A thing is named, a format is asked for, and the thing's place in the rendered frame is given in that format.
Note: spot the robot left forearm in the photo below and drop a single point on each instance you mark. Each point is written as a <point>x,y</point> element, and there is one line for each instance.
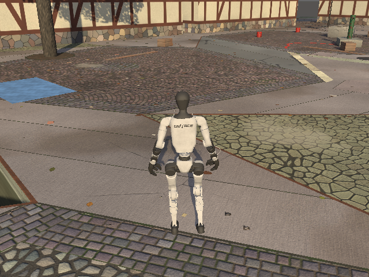
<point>155,154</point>

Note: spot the robot right upper arm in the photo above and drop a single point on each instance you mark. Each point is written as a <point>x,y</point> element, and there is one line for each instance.
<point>201,121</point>

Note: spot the robot left hand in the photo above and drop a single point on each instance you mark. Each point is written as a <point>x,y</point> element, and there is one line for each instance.
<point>153,166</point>

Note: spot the robot left upper arm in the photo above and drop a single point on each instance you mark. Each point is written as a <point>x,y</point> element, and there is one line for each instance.
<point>162,132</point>

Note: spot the robot right forearm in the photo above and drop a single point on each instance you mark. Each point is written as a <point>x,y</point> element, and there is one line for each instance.
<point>212,151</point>

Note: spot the left robot foot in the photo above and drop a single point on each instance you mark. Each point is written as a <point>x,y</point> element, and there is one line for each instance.
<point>174,230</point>

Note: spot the robot right hand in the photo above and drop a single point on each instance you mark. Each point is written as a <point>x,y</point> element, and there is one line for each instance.
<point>211,162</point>

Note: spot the humanoid robot torso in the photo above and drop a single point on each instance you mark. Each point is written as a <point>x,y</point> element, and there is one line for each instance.
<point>183,133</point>

